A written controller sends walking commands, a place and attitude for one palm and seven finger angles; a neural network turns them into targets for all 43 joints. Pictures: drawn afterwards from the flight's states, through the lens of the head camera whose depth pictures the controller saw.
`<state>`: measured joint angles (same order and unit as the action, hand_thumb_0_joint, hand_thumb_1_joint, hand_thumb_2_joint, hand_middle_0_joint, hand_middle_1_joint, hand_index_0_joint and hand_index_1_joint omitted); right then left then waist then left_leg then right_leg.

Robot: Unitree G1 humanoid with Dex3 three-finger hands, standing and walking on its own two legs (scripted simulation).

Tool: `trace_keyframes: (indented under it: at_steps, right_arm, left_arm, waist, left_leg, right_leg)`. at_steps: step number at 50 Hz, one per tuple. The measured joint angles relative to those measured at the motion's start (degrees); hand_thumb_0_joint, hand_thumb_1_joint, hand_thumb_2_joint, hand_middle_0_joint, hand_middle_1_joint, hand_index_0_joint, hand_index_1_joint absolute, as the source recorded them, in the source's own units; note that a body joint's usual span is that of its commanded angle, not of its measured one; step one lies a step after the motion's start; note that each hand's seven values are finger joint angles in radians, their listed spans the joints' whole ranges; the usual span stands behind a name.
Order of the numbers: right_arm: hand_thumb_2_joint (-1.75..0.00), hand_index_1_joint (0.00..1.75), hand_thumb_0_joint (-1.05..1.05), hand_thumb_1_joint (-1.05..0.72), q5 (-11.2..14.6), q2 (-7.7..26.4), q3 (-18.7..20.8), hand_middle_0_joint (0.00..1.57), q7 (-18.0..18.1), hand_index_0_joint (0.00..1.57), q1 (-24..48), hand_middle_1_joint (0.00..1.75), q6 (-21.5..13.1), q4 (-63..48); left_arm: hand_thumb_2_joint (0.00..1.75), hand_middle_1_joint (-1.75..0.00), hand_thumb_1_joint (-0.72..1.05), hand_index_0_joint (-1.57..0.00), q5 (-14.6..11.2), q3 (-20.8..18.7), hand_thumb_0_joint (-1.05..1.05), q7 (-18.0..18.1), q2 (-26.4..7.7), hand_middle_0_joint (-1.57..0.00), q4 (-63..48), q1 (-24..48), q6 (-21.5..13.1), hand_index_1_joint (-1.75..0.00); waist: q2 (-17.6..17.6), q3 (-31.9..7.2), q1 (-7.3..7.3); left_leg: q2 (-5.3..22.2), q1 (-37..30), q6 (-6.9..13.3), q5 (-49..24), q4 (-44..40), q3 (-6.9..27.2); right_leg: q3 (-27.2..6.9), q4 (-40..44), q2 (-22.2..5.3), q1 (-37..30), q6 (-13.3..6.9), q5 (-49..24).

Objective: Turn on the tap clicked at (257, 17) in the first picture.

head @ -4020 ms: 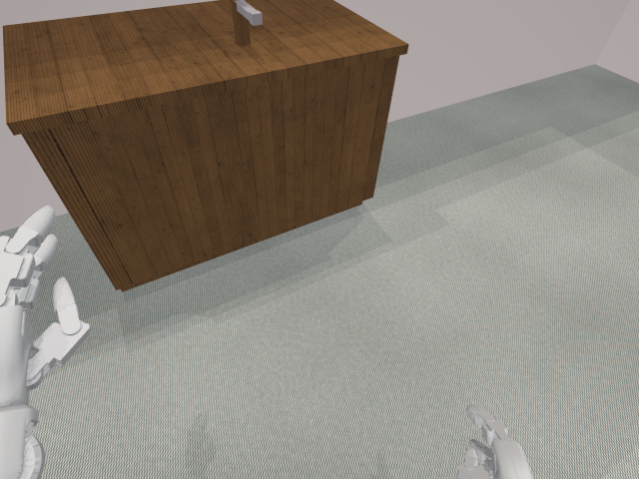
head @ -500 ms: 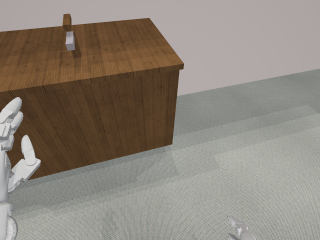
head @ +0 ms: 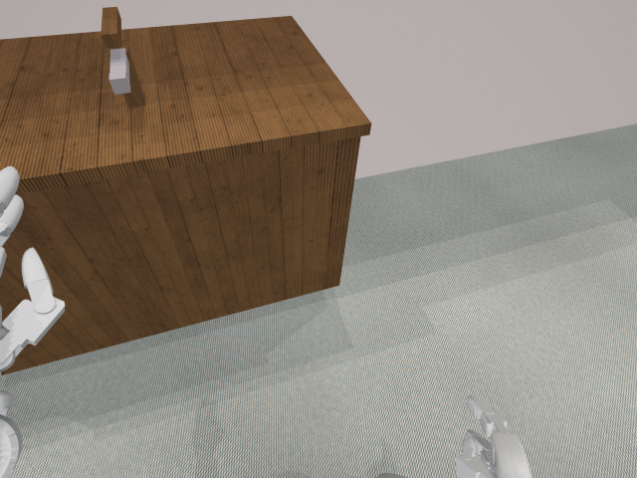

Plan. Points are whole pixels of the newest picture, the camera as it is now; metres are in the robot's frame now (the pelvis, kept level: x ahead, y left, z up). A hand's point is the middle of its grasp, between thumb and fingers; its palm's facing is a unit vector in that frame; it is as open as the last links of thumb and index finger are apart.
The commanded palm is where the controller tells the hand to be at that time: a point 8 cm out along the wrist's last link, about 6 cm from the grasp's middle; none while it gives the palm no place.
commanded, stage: take the last steps up to it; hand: left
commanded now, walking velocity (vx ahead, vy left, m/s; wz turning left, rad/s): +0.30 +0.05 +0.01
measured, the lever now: (120, 83) +0.73 +0.40 +0.11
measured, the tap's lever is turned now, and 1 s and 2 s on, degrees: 0 0 0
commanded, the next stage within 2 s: come to a stop and stand still in 1.40 s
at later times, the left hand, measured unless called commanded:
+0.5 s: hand (92, 233) +0.31 +0.25 +0.18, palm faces +0.43 -0.81 -0.39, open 7.4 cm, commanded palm +0.26 +0.29 +0.18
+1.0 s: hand (152, 173) +0.42 +0.23 +0.17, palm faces +0.43 -0.81 -0.40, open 7.4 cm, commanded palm +0.35 +0.27 +0.18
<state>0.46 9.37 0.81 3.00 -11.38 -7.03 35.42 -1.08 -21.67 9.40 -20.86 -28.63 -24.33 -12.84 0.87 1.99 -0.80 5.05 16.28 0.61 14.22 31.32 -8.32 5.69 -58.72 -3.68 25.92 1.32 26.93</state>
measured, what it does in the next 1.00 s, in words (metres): walks ahead: right foot, then left foot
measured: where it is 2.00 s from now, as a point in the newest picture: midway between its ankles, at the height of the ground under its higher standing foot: (315, 457)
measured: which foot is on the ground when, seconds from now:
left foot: down 0.00-0.14, up 0.16-0.46, down 0.48-0.84, up 0.86-1.00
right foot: up 0.00-0.12, down 0.14-0.50, up 0.52-0.80, down 0.82-1.00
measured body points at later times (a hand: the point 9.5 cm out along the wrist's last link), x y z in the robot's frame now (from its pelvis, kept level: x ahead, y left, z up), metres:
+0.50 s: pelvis +0.10 +0.01 -0.01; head +0.12 +0.02 +0.44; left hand +0.28 +0.29 +0.20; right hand +0.27 -0.25 -0.08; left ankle +0.17 +0.13 -0.74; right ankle +0.07 -0.11 -0.73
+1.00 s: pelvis +0.20 -0.01 +0.00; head +0.22 -0.02 +0.45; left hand +0.39 +0.27 +0.19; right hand +0.35 -0.25 -0.11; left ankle +0.19 +0.11 -0.67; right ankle +0.21 -0.11 -0.73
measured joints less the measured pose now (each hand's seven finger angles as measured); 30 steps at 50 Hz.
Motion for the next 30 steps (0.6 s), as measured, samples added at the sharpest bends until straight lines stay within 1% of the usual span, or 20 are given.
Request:
trace_keyframes:
  at_steps: [3, 6, 7, 8, 9, 10, 12, 13, 14, 16, 18, 21, 23, 24, 25, 26, 27, 29, 30]
  right_arm:
    - [-0.9, 0.3, 0.01, -0.91, -0.29, -1.37, -1.5, 0.2, -0.36, 0.2, -0.92, 0.3, -0.34, -0.38]
    - [-0.9, 0.3, 0.01, -0.9, -0.4, -1.93, -2.48, 0.2, -0.06, 0.2, -1.98, 0.3, 0.19, -0.39]
    - [-0.9, 0.3, 0.01, -0.9, -0.38, -1.86, -2.62, 0.2, 0.06, 0.2, -2.26, 0.3, 0.52, -0.4]
    - [-0.9, 0.3, 0.01, -0.9, -0.39, -1.46, -2.57, 0.2, 0.14, 0.2, -2.09, 0.3, 0.98, 0.07]
    - [-0.9, 0.3, 0.01, -0.9, -0.43, -0.83, -2.36, 0.2, 0.11, 0.2, -1.68, 0.3, 1.44, 1.09]
    - [-0.9, 0.3, 0.01, -0.9, -0.48, -0.14, -2.1, 0.2, -0.06, 0.2, -1.22, 0.3, 1.89, 2.28]
    - [-0.9, 0.3, 0.01, -0.9, -0.47, 1.23, -1.69, 0.2, -0.33, 0.2, -0.46, 0.3, 2.64, 4.03]
    - [-0.9, 0.3, 0.01, -0.9, -0.48, 1.83, -1.49, 0.2, -0.34, 0.2, -0.24, 0.3, 2.93, 4.39]
    - [-0.9, 0.3, 0.01, -0.9, -0.48, 2.33, -1.26, 0.2, -0.29, 0.2, -0.13, 0.3, 3.17, 4.42]
    - [-0.9, 0.3, 0.01, -0.9, -0.51, 3.03, -0.71, 0.2, -0.06, 0.2, -0.08, 0.3, 3.41, 3.8]
    - [-0.9, 0.3, 0.01, -0.91, -0.63, 3.57, -0.1, 0.2, 0.11, 0.2, -0.35, 0.3, 3.33, 2.49]
    - [-0.9, 0.3, 0.01, -0.91, -0.77, 4.41, 0.86, 0.2, 0.43, 0.2, -0.99, 0.3, 2.79, 0.49]
    - [-0.9, 0.3, 0.01, -0.91, -0.79, 5.02, 1.39, 0.2, 0.81, 0.2, -1.48, 0.3, 2.43, -0.67]
    - [-0.9, 0.3, 0.01, -0.91, -0.69, 5.33, 1.66, 0.2, 1.02, 0.2, -1.65, 0.3, 2.24, -1.28]
    - [-0.9, 0.3, 0.01, -0.91, -0.52, 5.1, 1.98, 0.2, 1.27, 0.2, -1.32, 0.3, 2.12, -1.55]
    - [-0.9, 0.3, 0.01, -0.91, -0.42, 4.5, 2.16, 0.2, 1.45, 0.2, -0.69, 0.3, 2.08, -1.52]
    - [-0.9, 0.3, 0.01, -0.91, -0.4, 3.81, 2.04, 0.2, 1.52, 0.2, -0.07, 0.3, 1.98, -1.31]
    - [-0.9, 0.3, 0.01, -0.91, -0.23, 2.19, 1.32, 0.2, 1.2, 0.2, 0.8, 0.3, 1.66, -0.93]
    - [-0.9, 0.3, 0.01, -0.91, -0.1, 1.32, 0.81, 0.2, 0.93, 0.2, 1.04, 0.3, 1.4, -0.83]
  left_arm:
    - [0.89, -0.31, 0.89, -0.21, -0.1, 0.66, 0.02, -0.46, -0.04, -0.21, -1.72, -2.96, -0.39, -0.31]
    - [0.89, -0.31, 0.88, -0.21, 0.08, 0.57, 0.02, -0.64, -1.36, -0.21, -1.37, -4.37, -0.24, -0.31]
    - [0.89, -0.31, 0.88, -0.21, 0.25, 0.36, 0.02, -0.63, -1.92, -0.21, -0.94, -4.24, -0.11, -0.31]
    - [0.89, -0.31, 0.88, -0.21, 0.48, 0.42, 0.02, -0.65, -1.9, -0.21, -0.17, -3.54, -0.01, -0.31]
    - [0.89, -0.31, 0.88, -0.22, 0.48, 0.82, 0.02, -0.79, -1.39, -0.21, 0.89, -2.37, 0.17, -0.31]
    - [0.89, -0.31, 0.88, -0.22, 0.39, 1.24, 0.02, -0.94, -0.6, -0.21, 1.97, -1.16, 0.39, -0.31]
    - [0.89, -0.31, 0.88, -0.22, 0.12, 1.68, 0.02, -1.11, 1.19, -0.21, 3.47, 0.16, 0.49, -0.31]
    - [0.89, -0.31, 0.88, -0.22, 0.14, 1.74, 0.02, -1.1, 1.9, -0.21, 3.81, 0.14, 0.35, -0.31]
    - [0.89, -0.31, 0.88, -0.22, 0.19, 1.78, 0.02, -1.07, 2.34, -0.21, 3.85, -0.18, 0.19, -0.31]
    - [0.89, -0.31, 0.88, -0.22, 0.32, 1.8, 0.02, -0.96, 2.53, -0.21, 2.97, -1.24, -0.06, -0.31]
    - [0.89, -0.31, 0.88, -0.22, 0.39, 1.75, 0.02, -0.78, 1.99, -0.21, 1.15, -2.54, -0.29, -0.31]
    - [0.89, -0.31, 0.88, -0.22, 0.32, 1.67, 0.02, -0.23, 0.95, -0.21, -2.2, -4.01, -0.37, -0.31]
    - [0.89, -0.31, 0.88, -0.22, 0.25, 1.44, 0.02, 0.16, 0.35, -0.21, -3.92, -4.29, -0.54, -0.31]
    - [0.89, -0.31, 0.88, -0.22, 0.19, 1.2, 0.02, 0.34, 0.01, -0.21, -4.55, -4.02, -0.67, -0.31]
    - [0.89, -0.31, 0.88, -0.22, 0.08, 0.77, 0.02, 0.52, -0.5, -0.21, -4.58, -3.05, -0.85, -0.31]
    - [0.89, -0.31, 0.88, -0.22, 0.03, 0.41, 0.02, 0.66, -0.87, -0.21, -3.69, -1.64, -1.17, -0.31]
    - [0.89, -0.31, 0.88, -0.22, 0.07, 0.13, 0.02, 0.67, -1.09, -0.21, -2.12, -0.25, -1.47, -0.31]
    - [0.89, -0.31, 0.88, -0.22, 0.03, -0.29, 0.02, 0.47, -1.24, -0.21, 0.7, 1.69, -1.05, -0.31]
    - [0.89, -0.31, 0.88, -0.22, -0.01, -0.41, 0.02, 0.34, -1.17, -0.21, 1.29, 2.1, -0.6, -0.31]
  waist:
    - [-1.23, -0.34, 0.01]
    - [-2.26, -0.44, 0.52]
    - [-2.44, -0.53, 0.73]
    - [-2.95, -0.33, 1.0]
    - [-3.45, -0.04, 1.29]
    - [-3.62, 0.21, 1.65]
    - [-3.44, 0.63, 2.02]
    - [-3.29, 0.76, 1.84]
    - [-2.98, 0.88, 1.58]
    - [-1.87, 1.27, 1.07]
    - [-0.49, 1.66, 0.88]
    - [0.98, 2.16, 1.11]
    - [1.13, 1.99, 1.42]
    - [0.98, 1.76, 1.61]
    - [1.57, 1.92, 1.75]
    - [2.24, 2.12, 1.83]
    - [2.38, 1.96, 1.61]
    - [1.88, 1.21, 0.65]
    - [1.63, 0.94, 0.37]
  left_leg:
    - [0.4, -1.23, -0.65, 0.09, -1.49, -0.07]
    - [0.66, -1.37, -1.57, 2.34, 0.99, 0.24]
    - [0.72, -0.58, -1.46, 4.12, 3.6, 0.39]
    - [0.73, 0.85, -1.02, 7.47, 8.0, 1.09]
    - [0.21, 2.91, -0.86, 10.2, 13.96, 2.55]
    - [-0.63, 5.15, -0.95, 11.41, 20.28, 3.9]
    - [-1.69, 9.25, -1.45, 10.26, 30.1, 5.1]
    - [-1.71, 10.91, -1.72, 9.03, 32.56, 5.18]
    - [-1.55, 12.19, -1.92, 7.86, 33.24, 5.02]
    - [-0.95, 13.01, -1.95, 6.3, 29.04, 4.11]
    - [-0.4, 11.92, -1.6, 4.89, 20.73, 2.76]
    - [-0.47, 8.05, -1.05, 2.64, 8.64, 0.92]
    - [-0.77, 4.15, -0.77, 0.21, 1.61, -0.39]
    - [-0.88, 2.41, -0.3, -1.77, -1.0, -0.66]
    - [-1.18, 2.16, 0.22, -4.87, -0.53, -1.11]
    - [-1.48, 2.29, 0.61, -4.16, 1.35, -1.61]
    - [-1.52, 2.37, 0.88, -2.53, 2.56, -1.71]
    - [-1.34, 2.12, 1.17, -0.58, 2.54, -1.17]
    - [-1.18, 1.75, 1.17, -0.48, 1.82, -0.97]
  right_leg:
    - [1.87, 9.79, 0.23, -1.11, 0.3, -2.77]
    - [3.6, 22.01, 0.97, -5.83, 0.2, -6.01]
    - [3.61, 24.83, 1.13, -7.06, -1.0, -8.89]
    - [3.82, 24.23, 1.17, -6.87, -2.49, -12.51]
    - [4.12, 22.57, 1.1, -6.65, -3.6, -12.3]
    - [4.23, 21.77, 0.95, -6.9, -4.24, -11.08]
    - [4.17, 22.83, 0.72, -8.35, -4.51, -9.66]
    - [4.26, 24.13, 0.65, -9.25, -4.31, -9.8]
    - [4.35, 25.55, 0.5, -10.1, -3.88, -10.34]
    - [4.36, 27.84, 0.08, -11.54, -3.66, -11.03]
    - [4.15, 29.06, -0.44, -12.52, -3.4, -11.08]
    - [3.73, 28.79, -0.98, -13.81, -2.57, -9.86]
    - [3.41, 26.85, -0.98, -14.35, -1.76, -7.95]
    - [3.12, 24.81, -0.93, -14.11, -1.3, -6.47]
    - [2.2, 21.45, -1.45, -13.23, -1.33, -4.78]
    - [0.53, 16.09, -1.6, -11.54, -1.41, -1.28]
    - [-0.9, 9.9, -1.11, -9.28, -1.44, 1.38]
    - [-2.0, 0.06, -0.06, -4.74, -1.21, 2.51]
    - [-2.02, -2.52, 0.12, -2.82, -1.0, 1.77]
